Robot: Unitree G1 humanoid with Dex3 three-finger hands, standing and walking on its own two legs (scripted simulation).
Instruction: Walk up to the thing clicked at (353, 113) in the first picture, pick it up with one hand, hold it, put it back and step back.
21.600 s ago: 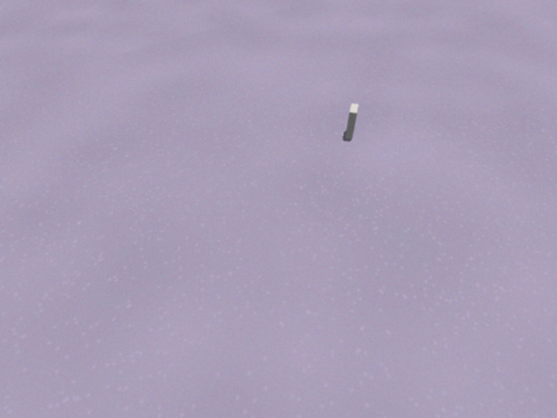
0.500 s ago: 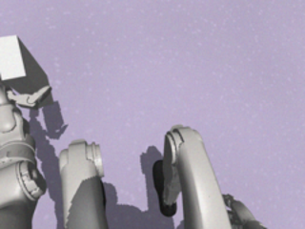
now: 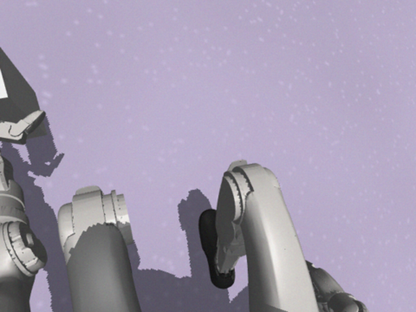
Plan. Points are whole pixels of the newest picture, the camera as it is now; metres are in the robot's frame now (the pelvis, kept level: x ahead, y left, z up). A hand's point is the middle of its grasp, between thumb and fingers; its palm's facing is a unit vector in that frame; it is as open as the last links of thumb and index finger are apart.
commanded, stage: lower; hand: left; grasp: from the side
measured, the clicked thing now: (10, 96) +0.49 +0.29 -0.12
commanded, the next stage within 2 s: loosen in 1.14 s
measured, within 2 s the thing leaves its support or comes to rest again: neither
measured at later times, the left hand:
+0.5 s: hand (19, 110) +0.48 +0.29 -0.17, palm faces +0.37 -0.92 -0.08, open 12.8 cm
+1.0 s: hand (28, 114) +0.48 +0.28 -0.20, palm faces +0.37 -0.93 -0.07, open 12.8 cm
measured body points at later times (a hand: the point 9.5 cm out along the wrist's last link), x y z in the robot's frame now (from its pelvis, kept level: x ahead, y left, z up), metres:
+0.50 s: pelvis +0.00 +0.00 -0.02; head +0.26 +0.13 +0.32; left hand +0.46 +0.34 -0.17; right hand +0.09 -0.28 -0.08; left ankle +0.08 +0.12 -0.28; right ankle +0.12 -0.13 -0.28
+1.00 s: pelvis -0.01 +0.01 -0.02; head +0.27 +0.15 +0.30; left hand +0.46 +0.33 -0.20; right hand +0.09 -0.27 -0.07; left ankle +0.08 +0.12 -0.28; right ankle +0.12 -0.13 -0.28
